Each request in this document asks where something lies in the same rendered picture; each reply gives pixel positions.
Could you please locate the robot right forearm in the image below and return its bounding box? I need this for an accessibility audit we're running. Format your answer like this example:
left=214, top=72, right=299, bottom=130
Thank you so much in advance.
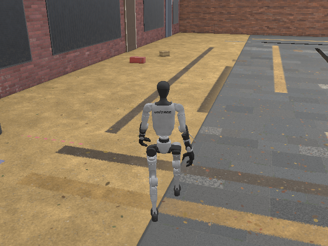
left=182, top=125, right=193, bottom=152

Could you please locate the right robot shin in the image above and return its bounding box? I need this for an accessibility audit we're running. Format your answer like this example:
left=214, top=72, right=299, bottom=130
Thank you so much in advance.
left=173, top=160, right=180, bottom=190

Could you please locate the robot right hand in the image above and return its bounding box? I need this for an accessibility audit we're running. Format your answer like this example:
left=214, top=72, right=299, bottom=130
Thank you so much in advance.
left=182, top=151, right=194, bottom=167

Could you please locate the humanoid robot head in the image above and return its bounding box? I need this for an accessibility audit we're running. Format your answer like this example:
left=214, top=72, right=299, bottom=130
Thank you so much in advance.
left=155, top=81, right=172, bottom=106

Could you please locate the robot right upper arm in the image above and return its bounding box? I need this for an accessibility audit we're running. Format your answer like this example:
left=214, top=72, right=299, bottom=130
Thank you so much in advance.
left=174, top=103, right=186, bottom=133

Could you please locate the robot left forearm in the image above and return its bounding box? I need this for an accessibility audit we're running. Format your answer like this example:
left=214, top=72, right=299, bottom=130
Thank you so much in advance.
left=139, top=122, right=146, bottom=140

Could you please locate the robot left hand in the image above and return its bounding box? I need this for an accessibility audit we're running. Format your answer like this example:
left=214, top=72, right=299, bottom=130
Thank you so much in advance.
left=139, top=137, right=151, bottom=147

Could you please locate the robot left upper arm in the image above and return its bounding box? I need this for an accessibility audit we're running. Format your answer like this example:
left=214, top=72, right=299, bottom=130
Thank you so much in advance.
left=141, top=103, right=153, bottom=130

